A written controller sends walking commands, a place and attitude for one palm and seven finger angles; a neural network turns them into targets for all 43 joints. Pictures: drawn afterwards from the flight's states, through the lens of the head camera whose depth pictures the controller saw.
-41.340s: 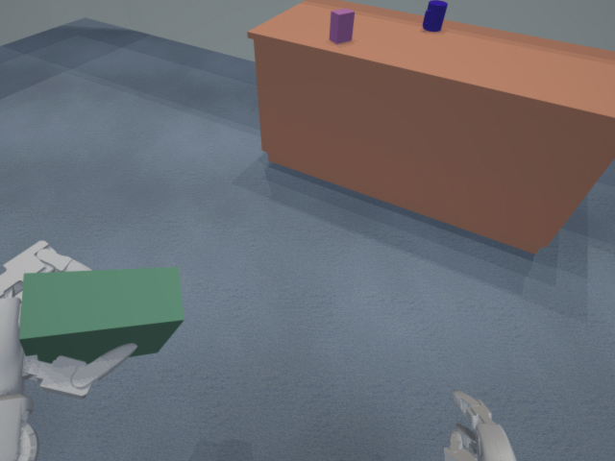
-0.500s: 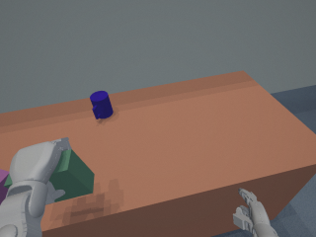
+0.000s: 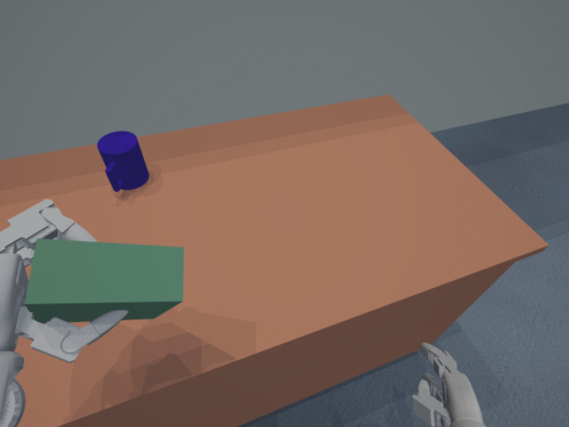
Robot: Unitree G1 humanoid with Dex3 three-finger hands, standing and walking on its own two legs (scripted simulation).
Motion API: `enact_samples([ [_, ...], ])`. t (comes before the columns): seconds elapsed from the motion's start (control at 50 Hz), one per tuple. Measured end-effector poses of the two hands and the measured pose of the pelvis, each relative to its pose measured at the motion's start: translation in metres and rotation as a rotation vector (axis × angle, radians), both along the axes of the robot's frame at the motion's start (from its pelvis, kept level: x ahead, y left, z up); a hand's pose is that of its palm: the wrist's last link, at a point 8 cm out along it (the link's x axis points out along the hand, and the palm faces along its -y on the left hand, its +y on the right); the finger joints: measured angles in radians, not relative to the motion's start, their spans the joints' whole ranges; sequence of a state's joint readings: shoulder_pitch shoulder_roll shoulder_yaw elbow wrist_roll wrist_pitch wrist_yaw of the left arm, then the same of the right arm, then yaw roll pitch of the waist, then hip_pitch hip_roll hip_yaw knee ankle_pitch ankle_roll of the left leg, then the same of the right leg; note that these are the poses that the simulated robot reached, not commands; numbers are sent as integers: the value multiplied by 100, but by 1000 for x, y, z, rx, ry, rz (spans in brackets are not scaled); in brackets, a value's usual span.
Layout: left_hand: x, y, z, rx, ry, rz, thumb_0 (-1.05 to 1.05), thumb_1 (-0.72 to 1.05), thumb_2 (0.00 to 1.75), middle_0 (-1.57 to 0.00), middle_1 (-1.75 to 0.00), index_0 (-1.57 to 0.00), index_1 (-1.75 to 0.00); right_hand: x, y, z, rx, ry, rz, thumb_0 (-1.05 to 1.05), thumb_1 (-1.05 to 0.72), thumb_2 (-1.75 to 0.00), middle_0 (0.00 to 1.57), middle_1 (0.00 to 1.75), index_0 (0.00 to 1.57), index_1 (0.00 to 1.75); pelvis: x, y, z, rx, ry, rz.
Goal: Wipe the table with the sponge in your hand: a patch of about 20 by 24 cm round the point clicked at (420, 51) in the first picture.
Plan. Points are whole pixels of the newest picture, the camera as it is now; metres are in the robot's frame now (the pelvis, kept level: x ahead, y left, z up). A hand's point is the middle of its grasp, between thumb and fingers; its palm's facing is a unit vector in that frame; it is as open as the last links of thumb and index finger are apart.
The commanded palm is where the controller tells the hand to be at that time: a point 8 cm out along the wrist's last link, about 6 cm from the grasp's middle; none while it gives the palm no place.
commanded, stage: step back with the hand held close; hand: left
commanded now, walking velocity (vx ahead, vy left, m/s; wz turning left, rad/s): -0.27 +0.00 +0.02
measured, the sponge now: (128, 287) +0.23 +0.19 +0.14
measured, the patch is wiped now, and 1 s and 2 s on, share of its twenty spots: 1.00 1.00 1.00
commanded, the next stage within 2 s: stop stepping back and stand still in 1.16 s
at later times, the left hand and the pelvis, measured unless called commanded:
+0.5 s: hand out of the picture +0.14 +0.25 +0.18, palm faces +0.44 -0.80 -0.41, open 9.5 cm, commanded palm +0.09 +0.29 +0.19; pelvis -0.06 +0.00 -0.01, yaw +2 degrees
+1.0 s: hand out of the picture +0.06 +0.22 +0.18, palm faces +0.48 -0.79 -0.39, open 9.5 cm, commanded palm +0.01 +0.27 +0.19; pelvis -0.13 -0.02 -0.03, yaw +4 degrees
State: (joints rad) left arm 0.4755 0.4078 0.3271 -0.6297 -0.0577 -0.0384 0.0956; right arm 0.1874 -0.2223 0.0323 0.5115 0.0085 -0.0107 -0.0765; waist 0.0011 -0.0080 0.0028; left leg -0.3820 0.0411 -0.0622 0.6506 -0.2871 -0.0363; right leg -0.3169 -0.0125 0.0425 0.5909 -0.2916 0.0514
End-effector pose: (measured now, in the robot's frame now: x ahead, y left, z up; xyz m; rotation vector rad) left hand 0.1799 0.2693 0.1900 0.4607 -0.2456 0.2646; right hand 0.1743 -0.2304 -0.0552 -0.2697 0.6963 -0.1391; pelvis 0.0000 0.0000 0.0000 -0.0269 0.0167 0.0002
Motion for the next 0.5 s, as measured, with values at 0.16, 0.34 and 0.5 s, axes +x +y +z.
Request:
enact_samples([
  [0.16, -24, 28, 3, 40, -32, 68, -1, -48, 108, -78, -138, -80, -141, -41, -4, -15, -2, 59, -66, 1, -90, -89, 20, 30, 20, 30, -14, 9, -4, -5, 13, 2],
  [0.34, -56, 20, -11, -12, -49, 87, -2, -48, 108, -78, -138, -80, -141, -49, 9, -14, -2, -9, 8, 1, -90, -89, 20, 30, 20, 30, -42, 6, -9, -16, 8, 24],
  [0.5, -83, 18, 4, 61, -126, 101, -2, -48, 108, -78, -138, -80, -141, -49, 11, -10, -1, -62, 54, 1, -90, -89, 20, 30, 21, 30, -61, 0, -13, -24, 0, 37],
])
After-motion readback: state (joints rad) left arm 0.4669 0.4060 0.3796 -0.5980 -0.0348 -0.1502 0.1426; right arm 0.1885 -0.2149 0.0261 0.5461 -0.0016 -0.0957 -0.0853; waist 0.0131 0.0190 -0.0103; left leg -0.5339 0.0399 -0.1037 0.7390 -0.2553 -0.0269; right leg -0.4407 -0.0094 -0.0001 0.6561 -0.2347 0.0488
